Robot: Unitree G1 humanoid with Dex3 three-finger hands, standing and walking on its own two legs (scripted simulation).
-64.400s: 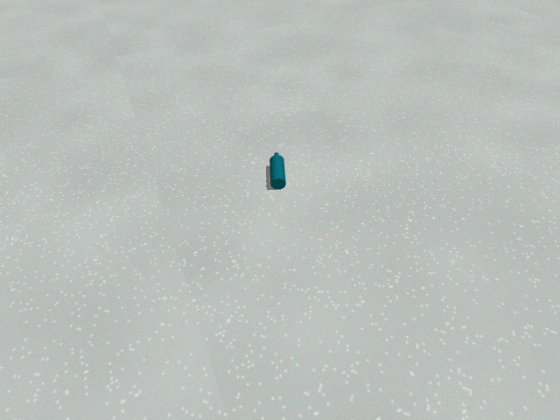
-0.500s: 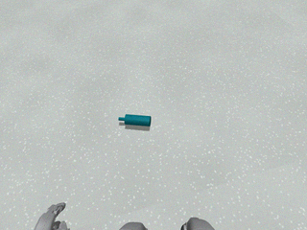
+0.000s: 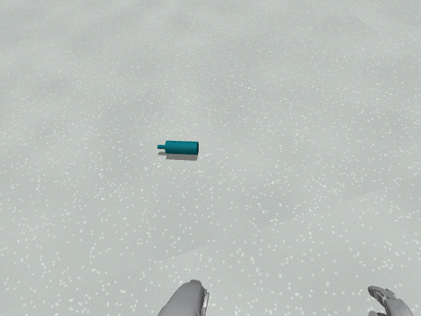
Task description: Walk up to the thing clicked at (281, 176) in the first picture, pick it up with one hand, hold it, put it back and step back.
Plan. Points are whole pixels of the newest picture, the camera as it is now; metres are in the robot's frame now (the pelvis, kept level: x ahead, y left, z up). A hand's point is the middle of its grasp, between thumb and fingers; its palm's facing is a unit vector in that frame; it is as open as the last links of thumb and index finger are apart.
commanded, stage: step back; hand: left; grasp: from above
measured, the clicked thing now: (177, 147) +1.04 +0.33 -0.72
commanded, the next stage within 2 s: stand in 1.10 s
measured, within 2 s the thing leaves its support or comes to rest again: neither
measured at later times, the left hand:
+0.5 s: hand out of the picture -0.05 +0.27 -0.14, palm faces +0.10 -0.92 -0.39, open 7.4 cm
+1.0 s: hand out of the picture +0.03 +0.30 -0.14, palm faces +0.09 -0.92 -0.37, open 7.4 cm
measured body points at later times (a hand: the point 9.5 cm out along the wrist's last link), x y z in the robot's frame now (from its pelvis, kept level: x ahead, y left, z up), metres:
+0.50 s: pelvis -0.07 +0.00 +0.01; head -0.07 -0.01 +0.46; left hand -0.05 +0.32 -0.11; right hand +0.02 -0.30 -0.12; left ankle -0.08 +0.13 -0.72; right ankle -0.04 -0.11 -0.72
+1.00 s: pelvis -0.03 +0.02 +0.01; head -0.01 +0.03 +0.46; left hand +0.02 +0.34 -0.11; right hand +0.10 -0.26 -0.12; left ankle -0.05 +0.14 -0.72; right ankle -0.03 -0.11 -0.72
